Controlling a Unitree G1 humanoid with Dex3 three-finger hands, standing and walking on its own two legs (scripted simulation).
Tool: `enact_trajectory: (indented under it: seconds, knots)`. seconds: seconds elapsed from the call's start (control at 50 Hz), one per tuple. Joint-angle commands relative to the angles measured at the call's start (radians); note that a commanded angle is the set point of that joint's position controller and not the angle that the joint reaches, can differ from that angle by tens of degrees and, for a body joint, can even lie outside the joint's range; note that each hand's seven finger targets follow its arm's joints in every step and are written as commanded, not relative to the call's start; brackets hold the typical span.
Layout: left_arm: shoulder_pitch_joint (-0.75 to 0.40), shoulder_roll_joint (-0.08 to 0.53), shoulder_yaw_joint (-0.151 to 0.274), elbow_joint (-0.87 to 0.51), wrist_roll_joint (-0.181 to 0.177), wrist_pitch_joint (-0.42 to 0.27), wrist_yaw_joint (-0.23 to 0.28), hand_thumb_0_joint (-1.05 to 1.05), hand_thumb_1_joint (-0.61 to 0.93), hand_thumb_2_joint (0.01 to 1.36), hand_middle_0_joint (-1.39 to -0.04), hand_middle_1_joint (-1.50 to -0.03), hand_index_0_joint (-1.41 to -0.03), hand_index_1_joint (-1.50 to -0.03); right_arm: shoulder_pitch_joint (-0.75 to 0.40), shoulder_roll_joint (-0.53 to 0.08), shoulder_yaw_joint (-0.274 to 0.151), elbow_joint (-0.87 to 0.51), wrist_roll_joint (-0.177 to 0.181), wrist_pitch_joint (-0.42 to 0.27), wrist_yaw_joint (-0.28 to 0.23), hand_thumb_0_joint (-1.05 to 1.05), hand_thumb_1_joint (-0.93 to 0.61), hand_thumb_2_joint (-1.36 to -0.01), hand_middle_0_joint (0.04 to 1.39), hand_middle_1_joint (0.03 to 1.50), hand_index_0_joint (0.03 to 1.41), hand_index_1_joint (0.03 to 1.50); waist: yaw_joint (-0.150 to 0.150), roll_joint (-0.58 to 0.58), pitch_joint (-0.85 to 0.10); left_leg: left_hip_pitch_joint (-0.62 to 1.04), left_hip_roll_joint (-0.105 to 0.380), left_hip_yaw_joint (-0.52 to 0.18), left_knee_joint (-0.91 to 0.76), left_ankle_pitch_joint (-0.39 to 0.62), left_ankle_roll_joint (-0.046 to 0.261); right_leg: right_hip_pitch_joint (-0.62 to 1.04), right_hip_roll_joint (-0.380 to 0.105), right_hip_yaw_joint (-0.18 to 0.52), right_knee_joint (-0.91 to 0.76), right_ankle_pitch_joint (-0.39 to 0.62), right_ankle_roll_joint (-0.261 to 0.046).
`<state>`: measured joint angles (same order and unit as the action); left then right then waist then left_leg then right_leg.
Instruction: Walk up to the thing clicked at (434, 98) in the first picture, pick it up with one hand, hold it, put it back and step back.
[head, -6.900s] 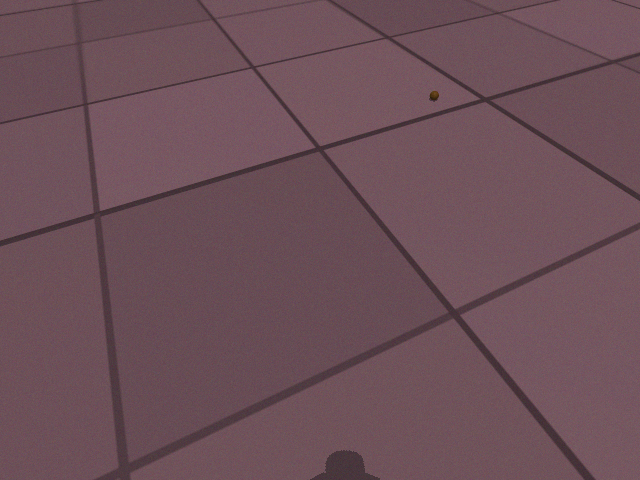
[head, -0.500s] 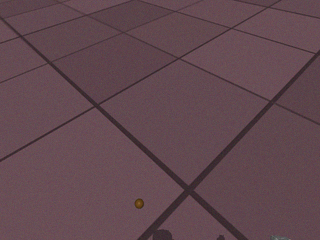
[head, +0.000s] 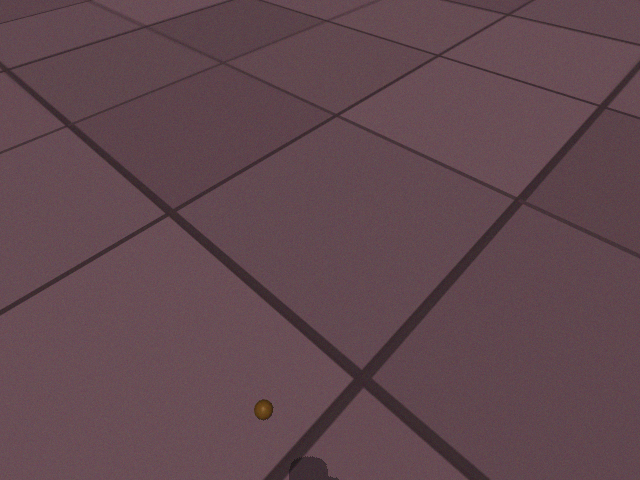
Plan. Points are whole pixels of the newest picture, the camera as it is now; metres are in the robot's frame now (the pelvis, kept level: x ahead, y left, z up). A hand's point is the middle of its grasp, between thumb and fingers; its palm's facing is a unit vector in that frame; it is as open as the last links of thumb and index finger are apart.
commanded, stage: walk up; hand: left
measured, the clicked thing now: (263, 409) +0.47 +0.22 -0.75
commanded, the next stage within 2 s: stand in 0.34 s
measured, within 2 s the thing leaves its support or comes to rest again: neither
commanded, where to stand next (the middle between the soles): +0.05 -0.02 m, yaw -1 degrees
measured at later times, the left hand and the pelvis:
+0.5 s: hand out of the picture +0.08 +0.26 -0.16, palm faces -0.01 -0.94 -0.33, open 7.4 cm; pelvis +0.01 +0.00 +0.00, yaw +0 degrees
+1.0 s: hand out of the picture +0.09 +0.25 -0.15, palm faces -0.02 -0.94 -0.34, open 7.4 cm; pelvis +0.01 +0.00 +0.00, yaw +0 degrees
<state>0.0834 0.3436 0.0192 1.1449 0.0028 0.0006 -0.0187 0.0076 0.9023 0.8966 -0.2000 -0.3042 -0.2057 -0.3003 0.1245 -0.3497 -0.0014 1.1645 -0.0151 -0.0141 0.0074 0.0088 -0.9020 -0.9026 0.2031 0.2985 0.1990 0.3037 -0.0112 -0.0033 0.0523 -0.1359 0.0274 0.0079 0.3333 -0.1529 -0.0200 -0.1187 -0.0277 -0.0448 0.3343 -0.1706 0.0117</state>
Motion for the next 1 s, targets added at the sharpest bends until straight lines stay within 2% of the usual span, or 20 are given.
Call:
enact_trajectory:
  seconds: [0.0,0.3,0.34,0.42,0.52,0.58,0.64,0.68,0.74,0.86,0.98]
  knots:
    - [-0.043,0.205,0.036,-0.06,0.004,-0.02,0.016,0.0,0.9,0.9,-0.2,-0.3,-0.2,-0.3,-0.064,-0.216,-0.035,-0.069,0.005,-0.028,-0.018,0.0,-0.9,-0.9,0.2,0.3,0.2,0.3,0.011,0.003,-0.073,-0.01,0.096,-0.086,-0.057,0.052,0.036,0.007,-0.097,0.103,-0.069,0.038,-0.029]
    - [-0.032,0.203,0.036,-0.057,0.005,-0.022,0.017,0.0,0.9,0.9,-0.2,-0.3,-0.2,-0.3,-0.063,-0.211,-0.038,-0.072,0.005,-0.026,-0.017,0.0,-0.9,-0.9,0.2,0.3,0.2,0.3,0.009,-0.003,-0.062,-0.007,0.096,-0.091,-0.069,0.049,0.038,0.008,-0.095,0.103,-0.075,0.028,-0.026]
    - [-0.034,0.214,0.029,-0.062,0.005,-0.026,0.02,0.0,0.9,0.9,-0.2,-0.3,-0.2,-0.3,-0.08,-0.214,-0.038,-0.08,0.005,-0.02,-0.016,0.0,-0.9,-0.9,0.2,0.3,0.2,0.3,0.007,0.022,-0.059,0.007,0.105,-0.089,-0.069,0.062,0.027,-0.014,-0.106,0.105,-0.079,0.02,-0.026]
    - [-0.033,0.216,0.027,-0.062,0.005,-0.031,0.022,0.0,0.9,0.9,-0.2,-0.3,-0.2,-0.3,-0.073,-0.211,-0.034,-0.075,0.005,-0.02,-0.013,0.0,-0.9,-0.9,0.2,0.3,0.2,0.3,0.006,0.017,-0.085,0.028,0.112,-0.087,-0.069,0.101,0.03,0.005,-0.114,0.107,-0.07,0.067,-0.028]
    - [-0.019,0.215,0.022,-0.058,0.005,-0.03,0.024,0.0,0.9,0.9,-0.2,-0.3,-0.2,-0.3,-0.087,-0.212,-0.033,-0.075,0.008,-0.016,-0.013,0.0,-0.9,-0.9,0.2,0.3,0.2,0.3,0.009,0.01,-0.076,0.036,0.111,-0.088,-0.069,0.097,0.03,-0.008,-0.11,0.102,-0.077,0.06,-0.025]
    - [-0.024,0.222,0.022,-0.061,0.004,-0.033,0.025,0.0,0.9,0.9,-0.2,-0.3,-0.2,-0.3,-0.08,-0.209,-0.032,-0.074,0.005,-0.019,-0.012,0.0,-0.9,-0.9,0.2,0.3,0.2,0.3,0.007,0.006,-0.102,0.053,0.118,-0.085,-0.06,0.16,0.029,0.014,-0.117,0.102,-0.06,0.124,-0.029]
    - [-0.012,0.215,0.019,-0.061,0.003,-0.031,0.025,0.0,0.9,0.9,-0.2,-0.3,-0.2,-0.3,-0.087,-0.218,-0.033,-0.073,0.006,-0.018,-0.013,0.0,-0.9,-0.9,0.2,0.3,0.2,0.3,0.012,0.012,-0.096,0.048,0.116,-0.082,-0.064,0.157,0.027,0.011,-0.112,0.096,-0.065,0.118,-0.028]
    - [-0.019,0.214,0.019,-0.059,0.002,-0.03,0.025,0.0,0.9,0.9,-0.2,-0.3,-0.2,-0.3,-0.089,-0.219,-0.032,-0.072,0.006,-0.016,-0.013,0.0,-0.9,-0.9,0.2,0.3,0.2,0.3,0.01,0.019,-0.074,0.03,0.11,-0.078,-0.069,0.097,0.026,0.001,-0.112,0.102,-0.076,0.073,-0.024]
    - [-0.015,0.226,0.021,-0.058,0.003,-0.03,0.026,0.0,0.9,0.9,-0.2,-0.3,-0.2,-0.3,-0.079,-0.21,-0.03,-0.071,0.007,-0.015,-0.012,0.0,-0.9,-0.9,0.2,0.3,0.2,0.3,0.008,-0.002,-0.07,0.025,0.111,-0.082,-0.077,0.092,0.026,0.003,-0.113,0.1,-0.077,0.066,-0.026]
    - [-0.012,0.224,0.02,-0.06,0.004,-0.036,0.028,0.0,0.9,0.9,-0.2,-0.3,-0.2,-0.3,-0.08,-0.216,-0.033,-0.073,0.008,-0.016,-0.012,0.0,-0.9,-0.9,0.2,0.3,0.2,0.3,0.009,-0.007,-0.101,0.063,0.118,-0.079,-0.056,0.185,0.03,0.026,-0.119,0.097,-0.067,0.168,-0.026]
    - [-0.021,0.227,0.021,-0.063,0.003,-0.033,0.029,0.0,0.9,0.9,-0.2,-0.3,-0.2,-0.3,-0.072,-0.211,-0.031,-0.073,0.006,-0.015,-0.012,0.0,-0.9,-0.9,0.2,0.3,0.2,0.3,0.006,0.006,-0.081,0.04,0.113,-0.074,-0.066,0.141,0.024,0.025,-0.117,0.101,-0.077,0.126,-0.027]
